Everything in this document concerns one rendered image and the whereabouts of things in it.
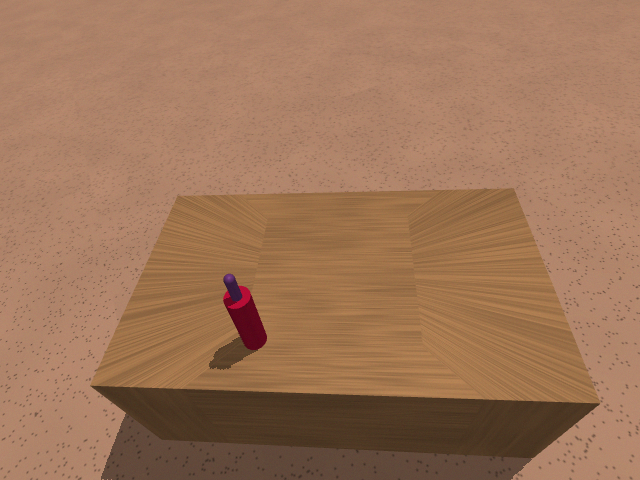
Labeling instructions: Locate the bottle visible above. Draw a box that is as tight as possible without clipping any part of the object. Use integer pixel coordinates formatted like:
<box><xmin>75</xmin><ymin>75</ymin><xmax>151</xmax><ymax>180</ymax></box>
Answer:
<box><xmin>223</xmin><ymin>274</ymin><xmax>267</xmax><ymax>350</ymax></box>

